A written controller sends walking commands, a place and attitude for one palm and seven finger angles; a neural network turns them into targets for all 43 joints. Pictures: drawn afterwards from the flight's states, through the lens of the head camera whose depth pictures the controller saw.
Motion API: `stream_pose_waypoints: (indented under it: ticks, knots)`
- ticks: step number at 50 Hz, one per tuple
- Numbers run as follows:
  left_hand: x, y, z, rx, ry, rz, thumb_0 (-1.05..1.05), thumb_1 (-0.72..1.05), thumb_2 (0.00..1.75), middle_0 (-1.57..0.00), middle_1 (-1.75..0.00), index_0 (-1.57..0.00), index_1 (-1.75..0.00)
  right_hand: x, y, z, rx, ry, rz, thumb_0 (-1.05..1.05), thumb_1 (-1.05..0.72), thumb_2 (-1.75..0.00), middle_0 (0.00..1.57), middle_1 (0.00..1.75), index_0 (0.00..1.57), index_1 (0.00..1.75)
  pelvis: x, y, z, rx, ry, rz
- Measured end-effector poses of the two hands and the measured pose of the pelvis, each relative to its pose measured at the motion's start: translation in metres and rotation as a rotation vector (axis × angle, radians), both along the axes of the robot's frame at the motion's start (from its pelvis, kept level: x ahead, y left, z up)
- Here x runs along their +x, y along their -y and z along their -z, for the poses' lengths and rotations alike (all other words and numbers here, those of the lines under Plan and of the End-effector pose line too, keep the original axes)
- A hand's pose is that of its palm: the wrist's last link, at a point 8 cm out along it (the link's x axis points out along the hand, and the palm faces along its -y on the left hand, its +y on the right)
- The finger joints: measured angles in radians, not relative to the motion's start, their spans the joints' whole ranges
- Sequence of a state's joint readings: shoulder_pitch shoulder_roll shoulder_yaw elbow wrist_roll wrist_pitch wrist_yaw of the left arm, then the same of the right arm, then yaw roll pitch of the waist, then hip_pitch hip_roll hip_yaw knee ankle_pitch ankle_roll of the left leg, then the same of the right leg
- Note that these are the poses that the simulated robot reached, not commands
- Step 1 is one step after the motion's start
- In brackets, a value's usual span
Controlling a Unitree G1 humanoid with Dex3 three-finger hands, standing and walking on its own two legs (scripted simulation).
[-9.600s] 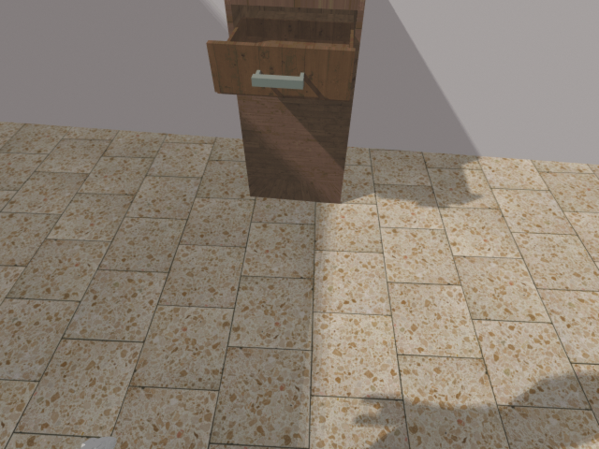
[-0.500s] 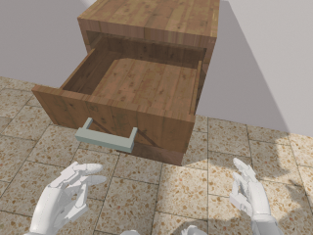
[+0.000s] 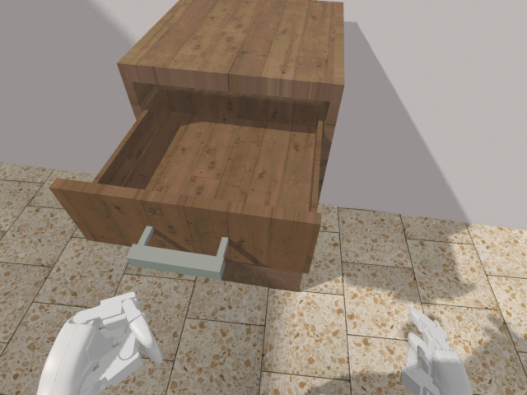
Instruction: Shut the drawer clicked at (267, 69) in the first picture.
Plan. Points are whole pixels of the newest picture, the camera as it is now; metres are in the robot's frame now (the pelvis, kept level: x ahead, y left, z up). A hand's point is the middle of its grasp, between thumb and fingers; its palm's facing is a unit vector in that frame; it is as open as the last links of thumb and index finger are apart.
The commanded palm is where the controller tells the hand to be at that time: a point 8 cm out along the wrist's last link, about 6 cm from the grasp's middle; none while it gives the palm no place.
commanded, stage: raise the hand and make a fist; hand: left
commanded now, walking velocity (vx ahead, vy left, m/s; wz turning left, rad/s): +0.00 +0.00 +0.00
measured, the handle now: (181, 249) +0.32 +0.15 +0.06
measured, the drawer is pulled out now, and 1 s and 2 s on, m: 0.30 0.30 0.30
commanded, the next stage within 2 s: bring the fist close to the handle in 0.84 s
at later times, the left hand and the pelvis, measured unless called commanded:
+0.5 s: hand (127, 345) +0.15 +0.15 +0.16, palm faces -0.08 -0.99 -0.12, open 3.3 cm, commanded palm +0.09 +0.19 +0.16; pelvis +0.01 +0.00 +0.02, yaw +0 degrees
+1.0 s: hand (132, 345) +0.15 +0.14 +0.15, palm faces -0.05 -0.99 -0.15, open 3.3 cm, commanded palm +0.10 +0.19 +0.15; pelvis +0.01 -0.02 +0.02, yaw +0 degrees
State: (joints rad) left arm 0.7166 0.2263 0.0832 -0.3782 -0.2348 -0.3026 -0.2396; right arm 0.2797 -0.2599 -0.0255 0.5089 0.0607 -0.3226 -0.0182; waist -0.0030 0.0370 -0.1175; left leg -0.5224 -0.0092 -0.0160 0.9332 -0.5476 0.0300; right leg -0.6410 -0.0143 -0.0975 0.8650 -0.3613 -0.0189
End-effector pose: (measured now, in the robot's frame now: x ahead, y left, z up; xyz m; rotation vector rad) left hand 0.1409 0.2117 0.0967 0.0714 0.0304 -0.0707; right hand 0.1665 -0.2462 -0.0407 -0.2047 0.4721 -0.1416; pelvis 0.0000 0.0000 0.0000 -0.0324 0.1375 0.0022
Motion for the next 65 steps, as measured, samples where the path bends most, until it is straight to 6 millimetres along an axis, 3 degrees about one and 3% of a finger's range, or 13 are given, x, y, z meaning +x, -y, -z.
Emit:
stream_pose_waypoints:
  ticks: [9,18,26,37,49,65]
  knots:
    - [-0.002,0.009,-0.028,0.009,0.052,0.017,0.02,0.90,0.90,-1.27,-1.45,-1.27,-1.45,0.039,-0.045,-0.022,0.080,0.124,-0.096,0.01,-0.91,-0.90,0.20,0.30,0.20,0.30,0.008,-0.008,-0.006,-0.003,0.042,0.001]
    - [-0.009,0.007,-0.050,0.024,0.063,0.004,0.02,0.89,0.90,-1.37,-1.57,-1.37,-1.57,0.050,-0.070,-0.028,0.131,0.141,-0.170,0.01,-0.90,-0.90,0.20,0.30,0.20,0.30,0.012,-0.009,-0.013,-0.004,0.077,-0.005]
    - [-0.006,0.011,-0.066,0.049,0.083,0.017,0.02,0.89,0.90,-1.40,-1.59,-1.39,-1.59,0.042,-0.056,-0.027,0.121,0.120,-0.143,0.01,-0.90,-0.90,0.20,0.30,0.20,0.30,0.014,-0.004,-0.019,0.002,0.097,-0.003]
    - [-0.009,0.016,-0.063,0.049,0.055,0.005,0.02,0.89,0.90,-1.40,-1.60,-1.40,-1.60,0.031,-0.026,-0.030,0.088,0.132,-0.095,0.02,-0.90,-0.90,0.20,0.30,0.20,0.30,0.011,0.007,-0.022,0.008,0.106,0.001]
    - [-0.006,0.015,-0.064,0.077,0.062,-0.013,0.02,0.89,0.90,-1.40,-1.60,-1.40,-1.60,0.025,-0.017,-0.026,0.102,0.138,-0.084,0.02,-0.90,-0.90,0.20,0.30,0.20,0.30,0.006,0.018,-0.023,0.013,0.111,0.001]
    - [0.006,0.027,-0.032,0.028,0.018,-0.006,0.02,0.89,0.90,-1.40,-1.60,-1.40,-1.60,0.012,-0.006,-0.012,0.068,0.073,-0.072,0.02,-0.90,-0.90,0.20,0.30,0.20,0.30,-0.001,0.020,-0.018,0.021,0.081,-0.004]
